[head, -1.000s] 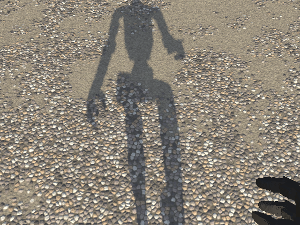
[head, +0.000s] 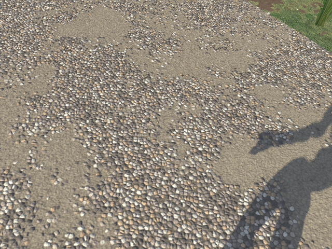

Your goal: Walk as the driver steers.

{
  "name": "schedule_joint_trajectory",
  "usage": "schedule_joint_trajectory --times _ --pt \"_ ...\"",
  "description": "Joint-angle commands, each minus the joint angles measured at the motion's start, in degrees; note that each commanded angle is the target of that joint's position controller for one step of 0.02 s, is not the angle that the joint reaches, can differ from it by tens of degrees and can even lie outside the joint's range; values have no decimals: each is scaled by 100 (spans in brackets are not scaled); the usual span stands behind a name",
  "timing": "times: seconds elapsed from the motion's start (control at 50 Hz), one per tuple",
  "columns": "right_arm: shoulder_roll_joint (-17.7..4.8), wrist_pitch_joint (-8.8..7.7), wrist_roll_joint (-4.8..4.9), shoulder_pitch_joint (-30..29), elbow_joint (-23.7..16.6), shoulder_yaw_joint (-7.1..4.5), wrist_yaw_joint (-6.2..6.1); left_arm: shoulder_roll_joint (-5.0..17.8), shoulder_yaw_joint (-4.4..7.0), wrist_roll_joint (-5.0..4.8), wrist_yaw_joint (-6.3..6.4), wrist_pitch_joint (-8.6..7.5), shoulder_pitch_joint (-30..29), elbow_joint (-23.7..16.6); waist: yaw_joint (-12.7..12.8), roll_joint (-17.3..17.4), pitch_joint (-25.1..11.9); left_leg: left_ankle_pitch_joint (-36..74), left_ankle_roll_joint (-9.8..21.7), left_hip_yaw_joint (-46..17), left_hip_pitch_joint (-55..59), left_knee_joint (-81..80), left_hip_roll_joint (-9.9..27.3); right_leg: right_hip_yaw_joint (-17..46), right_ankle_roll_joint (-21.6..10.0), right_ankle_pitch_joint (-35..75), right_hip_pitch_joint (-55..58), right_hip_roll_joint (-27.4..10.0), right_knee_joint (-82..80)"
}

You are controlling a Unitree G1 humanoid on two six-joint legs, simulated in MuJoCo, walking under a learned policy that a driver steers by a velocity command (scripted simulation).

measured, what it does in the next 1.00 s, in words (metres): walks ahead, turning left: right foot, then left foot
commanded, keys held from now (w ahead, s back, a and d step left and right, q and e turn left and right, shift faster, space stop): w+shift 0.24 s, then w+q+shift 0.50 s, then shift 0.26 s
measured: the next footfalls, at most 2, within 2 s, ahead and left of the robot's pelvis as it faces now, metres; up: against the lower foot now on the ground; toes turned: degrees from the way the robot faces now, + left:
right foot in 0.32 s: +0.46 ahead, -0.12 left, +0.00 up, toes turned +3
left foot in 0.78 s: +0.81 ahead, +0.22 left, +0.00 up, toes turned +29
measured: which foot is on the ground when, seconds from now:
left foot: down 0.00-0.34, up 0.36-0.76, down 0.78-1.00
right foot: up 0.00-0.30, down 0.32-0.78, up 0.80-1.00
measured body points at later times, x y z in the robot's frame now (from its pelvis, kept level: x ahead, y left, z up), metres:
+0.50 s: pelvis +0.39 -0.01 +0.00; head +0.41 +0.01 +0.45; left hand +0.42 +0.27 -0.12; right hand +0.54 -0.27 -0.11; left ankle +0.32 +0.11 -0.63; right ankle +0.42 -0.12 -0.73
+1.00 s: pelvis +0.76 +0.15 +0.01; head +0.80 +0.19 +0.45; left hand +0.85 +0.48 -0.08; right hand +0.94 -0.06 -0.10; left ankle +0.77 +0.20 -0.73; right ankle +0.87 +0.00 -0.64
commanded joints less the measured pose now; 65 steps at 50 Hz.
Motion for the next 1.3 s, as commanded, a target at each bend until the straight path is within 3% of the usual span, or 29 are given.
schedule_joint_trajectory --times 0.02,0.12,0.22,0.26,0.3,0.32,0.34,0.36,0.38,0.42,0.44,0.48,0.54,0.68,0.72,0.76,0.78,0.8,0.82,0.84,0.86,0.88,1.0,1.08,1.16,1.24,1.26,1.28,1.3 --pt "-854 -179 -66 -165 -441 -148 -104 601 92 60 -70 -139 -908 -635 -10 895 951 -561 1093 -2407 869 -2382 1563 322 160 1111 -2283 -248 -350" --pt "-703 -232 35 441 59 -61 -238 44 -129 8 -222 -145 -1775 -753 -242 815 1173 1453 723 -886 544 -2931 1081 -246 137 2584 -943 193 -2217" --pt "-826 -168 130 702 438 -79 -233 75 -134 -88 -432 -225 -2307 -954 -219 1038 1270 3189 597 -458 1636 -2749 1331 -426 -258 2318 -346 477 -3642" --pt "-1014 -94 31 771 561 -136 -245 281 -47 -63 -388 -190 -2038 -988 51 1400 784 5988 501 -529 2115 -1905 1477 -547 -442 1683 398 795 -3555" --pt "-1227 32 -139 537 615 -195 -263 721 166 -141 -187 -61 -224 -644 1128 1700 -329 7941 369 -553 1748 167 1464 -527 -696 1107 2609 950 -3351" --pt "-1093 25 -205 278 449 -144 -274 939 228 -99 -47 16 1291 -271 1764 1427 -1229 6395 285 -717 -149 2038 1300 434 -852 649 5190 65 -2666" --pt "100 -147 -43 1300 289 123 -163 1402 336 113 -62 -77 1683 -78 900 -984 -2607 754 -1 -1081 -2542 4463 53 3862 -1793 -2690 7444 -1684 -3504" --pt "-626 -302 326 672 304 -10 -122 854 245 164 -45 -114 1826 -25 1326 -1288 -2881 81 88 -1542 -2842 5000 0 4986 -1569 -3645 7215 -1700 -4808" --pt "-973 -322 518 -278 -8 -148 -131 612 187 165 19 -115 1359 27 1313 -1090 -1428 324 88 -1244 -3384 5212 281 3948 -1191 -3014 6257 -1592 -4968" --pt "-703 -325 309 -821 -163 -109 -162 467 161 252 50 -164 856 235 834 122 -266 731 105 -1055 -3040 4816 741 2517 -1025 -1218 4253 -1292 -5146" --pt "-562 -211 298 -567 -105 -132 -145 248 99 351 54 -227 582 292 471 27 -46 924 99 -1125 -2599 4694 972 1992 -1009 -840 3478 -1153 -5279" --pt "-292 54 352 -324 -41 -129 -127 28 61 221 37 -259 153 411 133 -197 389 679 42 -1062 -2357 4515 1174 1187 -997 -479 2676 -1120 -5691" --pt "-244 243 247 -816 -266 -117 -159 197 107 188 55 -267 -145 501 -18 -49 1126 1181 -81 -935 -2880 4141 1286 16 -830 438 2061 -999 -6055" --pt "-504 67 195 -1884 -689 -151 176 967 240 170 208 -187 195 493 176 549 1269 3245 187 172 -2481 1569 785 -1549 -594 2761 3307 -726 -6148" --pt "-847 98 268 -1514 -687 -313 209 1329 333 113 226 -22 211 450 -140 119 781 2669 326 689 -1905 1474 247 -1636 -519 5885 4213 -835 -5206" --pt "-1428 230 274 173 -320 -604 175 1483 379 18 222 154 -63 335 -1049 -234 -43 1793 591 776 46 1417 -231 -1511 -501 7593 4016 -922 -2825" --pt "-1738 288 213 1261 14 -792 73 1253 299 -32 206 112 -227 338 -1573 243 -396 2536 778 295 1762 558 -270 -1407 -255 6349 3066 -557 -869" --pt "-2042 313 145 739 36 -792 -1 69 -4 166 140 -94 74 141 -638 2932 126 4649 1233 -1216 2530 420 387 -1134 120 -1336 985 940 2112" --pt "-1928 78 -115 175 -458 -594 51 -25 -189 6 61 -339 1145 -66 176 3034 -1809 2488 2434 -4651 3460 -857 1722 559 16 -2070 -125 1163 3216" --pt "-1377 -32 -83 0 -673 -530 135 734 -57 -139 75 -426 374 22 -279 1325 -1667 1878 2017 -4744 2952 -1478 1751 856 -222 -1460 27 787 2778" --pt "-1350 -155 -9 -234 -545 -513 174 701 -27 -214 125 -412 -85 -132 -13 466 -463 2216 1741 -4197 1833 -1618 1663 666 -264 -1084 -155 594 2068" --pt "-1160 -249 41 -606 -541 -446 177 601 -54 -73 215 -322 -257 -49 164 -177 -196 2907 1505 -3582 1097 -1462 1563 667 -217 -800 132 232 1602" --pt "-1010 -264 38 -761 -357 -342 -161 249 -91 166 223 121 -475 22 344 184 115 5980 928 -1256 -185 -1520 770 236 172 181 811 -39 -570" --pt "-901 -33 47 -691 -256 -298 -366 141 -145 184 122 56 -1059 24 -12 538 -103 5460 454 -598 310 -1356 306 -52 323 1975 955 293 -2631" --pt "-833 75 -43 -562 -74 -265 -377 300 -88 202 -6 -59 -1296 44 -180 808 6 4761 445 -955 753 -1064 638 1 169 2283 976 415 -3471" --pt "-779 83 -58 -912 -39 -241 -317 621 43 370 -30 -221 -243 464 391 672 -289 5234 197 -1009 880 415 434 -21 -392 3669 2119 418 -4256" --pt "-707 48 -154 -664 -107 -219 -289 869 70 484 9 -232 27 474 309 139 -831 3859 -111 -976 14 1427 -30 753 -907 5910 3481 -298 -3704" --pt "-495 56 -73 -10 94 -145 -262 556 -39 551 27 -179 321 562 322 -800 -1578 21 -628 -1071 -1187 3108 -484 2184 -2115 7143 4812 -1575 -3595" --pt "-845 119 25 -126 164 -198 -191 291 -97 350 27 -99 460 650 469 -740 -1840 -1572 -709 -1428 -1463 3687 -575 2845 -2360 6288 4806 -1757 -3966"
